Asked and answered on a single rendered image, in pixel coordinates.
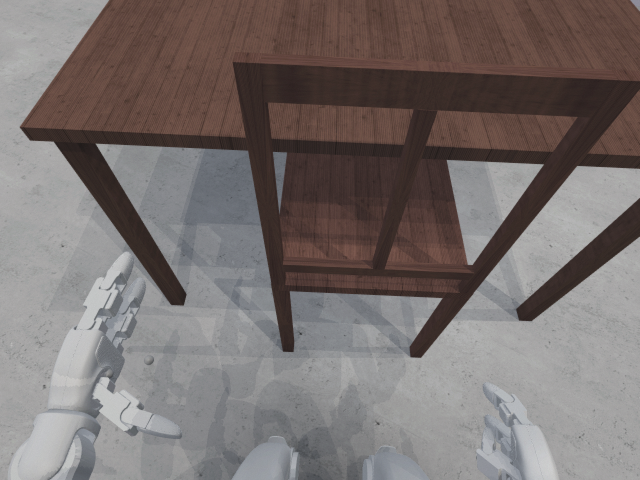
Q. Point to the right robot shin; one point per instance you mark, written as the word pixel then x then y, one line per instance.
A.
pixel 386 449

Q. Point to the robot right thigh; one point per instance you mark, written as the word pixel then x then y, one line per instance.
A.
pixel 391 466

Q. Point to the left robot forearm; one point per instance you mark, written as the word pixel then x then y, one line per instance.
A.
pixel 59 448

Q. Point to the robot right hand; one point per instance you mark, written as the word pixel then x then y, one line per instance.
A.
pixel 525 453

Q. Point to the robot left hand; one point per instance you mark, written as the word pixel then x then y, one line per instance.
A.
pixel 94 345

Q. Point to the table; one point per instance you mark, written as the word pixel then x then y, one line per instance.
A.
pixel 160 73

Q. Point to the chair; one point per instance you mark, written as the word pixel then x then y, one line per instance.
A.
pixel 389 226

